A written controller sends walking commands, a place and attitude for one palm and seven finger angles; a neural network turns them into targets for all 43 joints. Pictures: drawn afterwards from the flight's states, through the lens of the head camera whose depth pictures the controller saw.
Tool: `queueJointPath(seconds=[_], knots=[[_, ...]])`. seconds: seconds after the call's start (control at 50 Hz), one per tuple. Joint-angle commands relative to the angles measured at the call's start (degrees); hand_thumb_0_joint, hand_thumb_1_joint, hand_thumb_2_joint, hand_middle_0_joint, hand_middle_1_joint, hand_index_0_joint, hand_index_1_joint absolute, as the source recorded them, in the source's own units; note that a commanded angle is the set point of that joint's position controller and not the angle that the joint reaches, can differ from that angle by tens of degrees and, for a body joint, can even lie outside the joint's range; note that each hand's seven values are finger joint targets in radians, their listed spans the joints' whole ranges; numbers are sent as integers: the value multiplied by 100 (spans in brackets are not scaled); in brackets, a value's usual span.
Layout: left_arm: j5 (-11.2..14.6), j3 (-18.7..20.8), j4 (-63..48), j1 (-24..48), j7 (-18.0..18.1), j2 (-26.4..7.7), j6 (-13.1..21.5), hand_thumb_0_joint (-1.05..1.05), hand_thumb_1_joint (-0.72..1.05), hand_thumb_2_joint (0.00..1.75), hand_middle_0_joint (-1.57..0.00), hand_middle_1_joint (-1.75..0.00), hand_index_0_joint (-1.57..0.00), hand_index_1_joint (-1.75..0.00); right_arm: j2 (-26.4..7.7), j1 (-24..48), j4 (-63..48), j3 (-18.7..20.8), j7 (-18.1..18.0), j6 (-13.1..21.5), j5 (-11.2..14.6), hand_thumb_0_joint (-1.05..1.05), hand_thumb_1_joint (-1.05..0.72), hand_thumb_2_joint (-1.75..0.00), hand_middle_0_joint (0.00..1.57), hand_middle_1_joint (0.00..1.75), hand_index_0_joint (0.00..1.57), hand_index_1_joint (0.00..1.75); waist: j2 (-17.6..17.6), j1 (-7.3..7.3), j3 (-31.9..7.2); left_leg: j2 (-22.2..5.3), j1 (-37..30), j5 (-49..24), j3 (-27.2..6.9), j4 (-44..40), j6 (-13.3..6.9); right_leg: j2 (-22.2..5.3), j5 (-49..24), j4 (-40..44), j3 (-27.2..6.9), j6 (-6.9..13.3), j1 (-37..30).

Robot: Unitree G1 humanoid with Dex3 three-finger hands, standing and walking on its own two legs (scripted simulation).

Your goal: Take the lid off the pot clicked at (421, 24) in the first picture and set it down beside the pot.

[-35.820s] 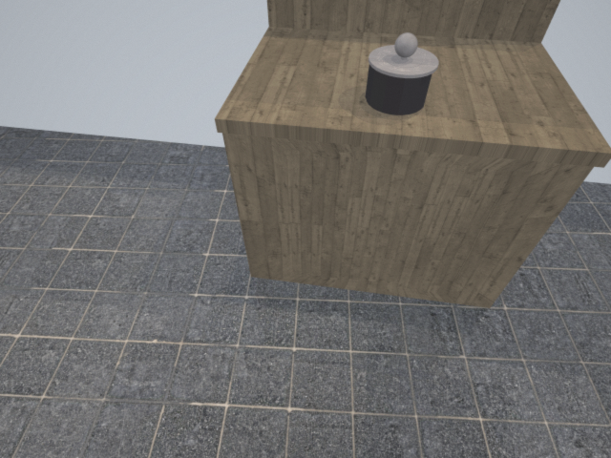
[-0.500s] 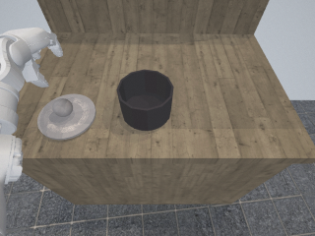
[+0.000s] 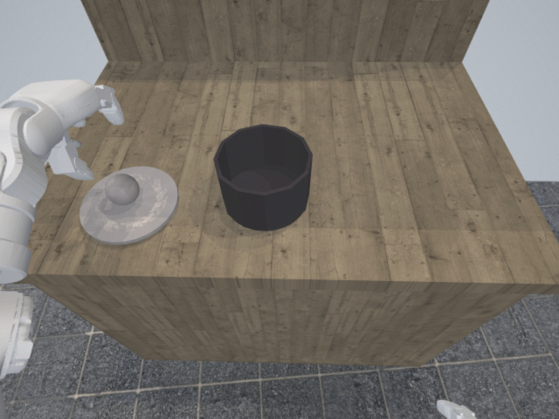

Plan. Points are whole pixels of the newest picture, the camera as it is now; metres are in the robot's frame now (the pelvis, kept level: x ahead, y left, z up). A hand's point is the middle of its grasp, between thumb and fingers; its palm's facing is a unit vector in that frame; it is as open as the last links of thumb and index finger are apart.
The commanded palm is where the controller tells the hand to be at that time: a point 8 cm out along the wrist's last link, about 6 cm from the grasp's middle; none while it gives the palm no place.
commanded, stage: draw the hand back to the body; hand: left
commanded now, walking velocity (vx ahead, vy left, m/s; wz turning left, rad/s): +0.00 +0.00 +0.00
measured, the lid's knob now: (122, 189) +0.47 +0.28 +0.03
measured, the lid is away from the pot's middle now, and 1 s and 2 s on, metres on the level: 0.24 0.24 0.24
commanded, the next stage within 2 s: step back with the hand held close in 1.92 s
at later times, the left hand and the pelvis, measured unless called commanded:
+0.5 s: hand (105, 128) +0.40 +0.20 +0.22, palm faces +0.33 -0.91 -0.27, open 10.6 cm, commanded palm +0.34 +0.25 +0.22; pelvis +0.01 -0.03 +0.01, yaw -3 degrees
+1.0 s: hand (105, 183) +0.33 +0.19 +0.20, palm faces +0.40 -0.87 -0.28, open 8.3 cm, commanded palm +0.28 +0.23 +0.21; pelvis +0.03 -0.07 +0.01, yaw -3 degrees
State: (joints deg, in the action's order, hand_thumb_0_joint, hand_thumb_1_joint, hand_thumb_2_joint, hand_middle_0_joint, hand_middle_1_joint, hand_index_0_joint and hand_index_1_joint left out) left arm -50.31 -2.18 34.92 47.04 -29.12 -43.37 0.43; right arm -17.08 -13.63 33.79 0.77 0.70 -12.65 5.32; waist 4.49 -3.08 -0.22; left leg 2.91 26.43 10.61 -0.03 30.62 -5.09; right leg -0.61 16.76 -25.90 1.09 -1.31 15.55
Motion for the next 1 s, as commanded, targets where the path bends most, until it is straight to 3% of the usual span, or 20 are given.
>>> queueJointPath(seconds=[0.0,0.02,0.08,0.12,0.14,0.18,0.22,0.26,0.34,0.36,0.4,0.46,0.52,0.58,0.64,0.66,0.72,0.8,0.9,0.98], knots=[[149,1114,-1199,1987,293,-2022,40,0,-7,76,-40,-77,-40,-77,-795,263,-770,237,-22,214,5,0,-90,-90,20,30,20,30,53,76,-2389,-138,-2771,-1845,-507,-92,0,417,-1302,283,293,395,556],[200,1016,-849,1792,276,-1882,-9,0,-7,76,-40,-77,-40,-77,-806,294,-725,203,-26,197,29,0,-90,-90,20,30,20,30,-153,58,-2032,-132,-2480,-1468,-463,-177,16,425,-1189,313,323,385,574],[242,782,-1032,1686,253,-1674,-107,0,-7,76,-40,-77,-40,-77,-806,490,-795,201,3,165,52,0,-90,-90,20,30,20,30,-128,89,-1835,-124,-2315,-976,-373,-280,4,392,-969,363,298,386,545],[235,697,-1897,1864,254,-1592,-103,0,-7,76,-40,-77,-40,-77,-760,649,-910,209,17,176,54,0,-90,-90,20,30,20,30,105,115,-2159,-121,-2646,-1143,-466,-252,14,383,-1027,350,277,402,492],[3699,1394,-2905,2565,1313,61,552,0,-7,76,-40,-77,-40,-77,-307,-81,-1212,123,-118,681,54,0,-90,-90,20,30,20,30,52,-110,-2132,-609,-3832,-258,-641,-458,186,353,-718,464,293,546,723],[4015,1112,-2625,1278,2184,416,738,0,-7,76,-40,-77,-40,-77,-380,365,-1007,-51,-268,1072,-51,0,-90,-90,20,30,20,30,168,17,-1762,-932,-4142,594,-1184,-944,273,324,-5,467,113,550,970],[4709,1729,-2109,686,2676,118,675,0,-7,76,-40,-77,-40,-77,-576,371,-796,-53,-370,1194,-100,0,-90,-90,20,30,20,30,-426,103,-1485,-808,-3395,709,-908,-996,249,266,-331,610,22,519,494],[4904,2420,-1936,850,3031,-583,698,0,-4,76,-39,-76,-39,-76,-716,274,-499,-39,-426,1201,-146,0,-90,-90,20,30,20,30,-551,131,-1208,-654,-2832,609,-556,-901,219,190,-559,721,-50,474,146],[5128,2437,-3595,854,3324,-217,993,0,5,78,-37,-71,-37,-71,-516,633,-637,-97,-419,1497,-218,0,-90,-90,20,30,20,30,1134,261,-1650,-632,-3410,-90,-569,-881,382,183,-884,612,9,505,-146],[5169,2473,-4102,703,3368,-214,1081,0,8,78,-37,-70,-37,-70,-513,713,-659,-83,-400,1600,-236,0,-90,-90,20,30,20,30,1239,262,-1710,-648,-3456,-370,-549,-805,374,166,-1053,599,0,513,-252],[5292,2567,-3703,-372,3444,81,987,0,13,79,-36,-67,-36,-67,-487,655,-587,-62,-358,1665,-275,0,-90,-90,20,30,20,30,903,333,-1514,-635,-3234,-671,-444,-729,370,198,-1298,590,28,504,-396],[5397,2800,-3157,-1384,3472,149,849,0,20,80,-34,-64,-34,-64,-549,544,-504,36,-332,1626,-262,0,-90,-90,20,30,20,30,-238,326,-1151,-568,-2639,-1088,-112,-532,282,177,-1940,549,46,437,-697],[5508,2676,-3119,-1782,3379,344,704,0,27,81,-33,-60,-33,-60,-606,663,-536,89,-339,1508,-198,0,-90,-90,20,30,20,30,-838,329,-987,-487,-2442,-1029,140,-427,192,149,-2256,576,-14,313,-642],[5522,2537,-4218,-1423,3382,373,858,0,34,82,-31,-57,-31,-57,-546,902,-615,77,-340,1604,-164,0,-90,-90,20,30,20,30,-276,312,-1302,-409,-2874,-1305,192,-356,143,119,-2517,573,-85,280,-620],[5506,2838,-4912,-1394,3494,74,899,0,42,83,-30,-53,-30,-53,-523,917,-552,75,-345,1714,-173,0,-90,-90,20,30,20,30,247,362,-1548,-374,-3216,-1773,177,-267,148,100,-2909,517,-125,283,-710],[5504,3105,-4762,-1684,3550,-133,888,0,44,83,-29,-52,-29,-52,-529,872,-496,95,-354,1715,-208,0,-90,-90,20,30,20,30,135,362,-1451,-373,-3101,-1757,205,-231,146,75,-2992,524,-127,272,-769],[5580,3052,-4231,-2418,3505,212,749,0,51,84,-28,-49,-28,-49,-522,908,-440,116,-380,1645,-203,0,-90,-90,20,30,20,30,-412,399,-1044,-332,-2775,-1558,331,-260,147,52,-3308,540,-124,201,-817],[5662,2817,-4669,-2853,3411,559,789,0,61,86,-26,-44,-26,-44,-451,1083,-557,113,-373,1646,-181,0,-90,-90,20,30,20,30,-321,416,-1087,-305,-2841,-1498,380,-280,140,13,-3431,566,-138,156,-865],[5683,3201,-5084,-3023,3467,249,853,0,73,88,-23,-38,-23,-38,-433,1152,-559,106,-401,1688,-228,0,-90,-90,20,30,20,30,-362,468,-1087,-307,-2939,-1582,365,-318,138,18,-3455,621,-155,154,-876],[5720,3121,-5062,-3655,3417,560,815,0,83,89,-21,-34,-21,-34,-383,1192,-580,103,-411,1648,-247,0,-90,-90,20,30,20,30,-376,490,-1008,-297,-2888,-1632,418,-365,152,14,-3544,633,-138,156,-962]])
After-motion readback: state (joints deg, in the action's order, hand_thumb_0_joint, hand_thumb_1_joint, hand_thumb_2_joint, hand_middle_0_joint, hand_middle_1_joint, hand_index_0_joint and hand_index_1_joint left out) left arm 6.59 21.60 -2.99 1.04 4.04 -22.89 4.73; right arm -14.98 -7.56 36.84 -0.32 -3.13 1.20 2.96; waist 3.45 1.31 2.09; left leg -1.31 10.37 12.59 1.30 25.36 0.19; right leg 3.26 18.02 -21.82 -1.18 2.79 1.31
